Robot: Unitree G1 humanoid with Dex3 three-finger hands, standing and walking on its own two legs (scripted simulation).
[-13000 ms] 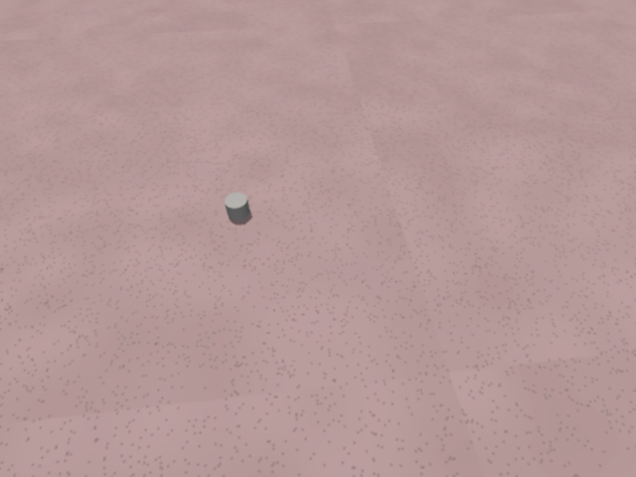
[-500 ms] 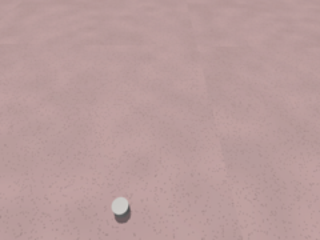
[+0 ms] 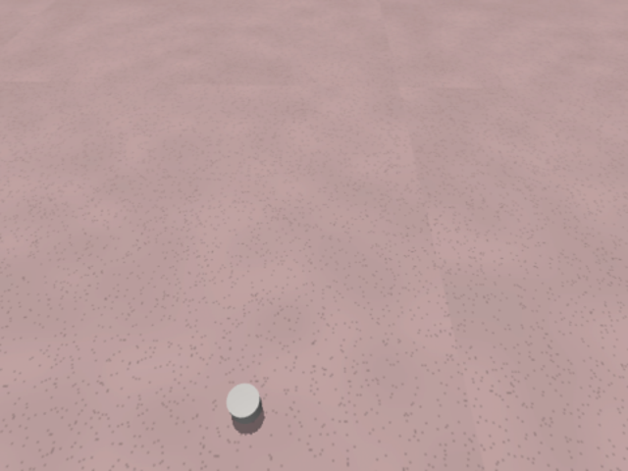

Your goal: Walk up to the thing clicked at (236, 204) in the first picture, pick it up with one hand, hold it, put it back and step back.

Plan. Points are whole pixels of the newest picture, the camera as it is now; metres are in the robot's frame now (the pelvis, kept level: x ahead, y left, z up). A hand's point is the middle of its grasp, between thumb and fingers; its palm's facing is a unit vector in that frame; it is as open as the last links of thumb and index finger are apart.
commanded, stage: walk up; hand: left
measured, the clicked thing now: (244, 403) +0.40 +0.23 -0.74
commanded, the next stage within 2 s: none
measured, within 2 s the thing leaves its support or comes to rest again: neither
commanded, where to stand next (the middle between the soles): +0.02 -0.01 m, yaw +0 degrees
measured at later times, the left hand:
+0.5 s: hand out of the picture -0.03 +0.24 -0.15, palm faces +0.08 -0.91 -0.41, open 7.4 cm
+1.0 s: hand out of the picture +0.04 +0.24 -0.15, palm faces +0.04 -0.92 -0.40, open 7.4 cm
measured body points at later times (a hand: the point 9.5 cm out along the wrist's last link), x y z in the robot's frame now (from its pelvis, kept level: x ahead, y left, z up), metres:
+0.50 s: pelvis -0.06 -0.03 -0.01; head -0.02 -0.05 +0.43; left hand -0.03 +0.29 -0.12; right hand +0.04 -0.34 -0.15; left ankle -0.09 +0.12 -0.72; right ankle -0.06 -0.14 -0.75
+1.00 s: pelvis -0.04 -0.02 -0.02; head -0.01 -0.04 +0.43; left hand +0.04 +0.29 -0.12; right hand +0.08 -0.33 -0.15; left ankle -0.07 +0.12 -0.73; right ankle +0.01 -0.14 -0.75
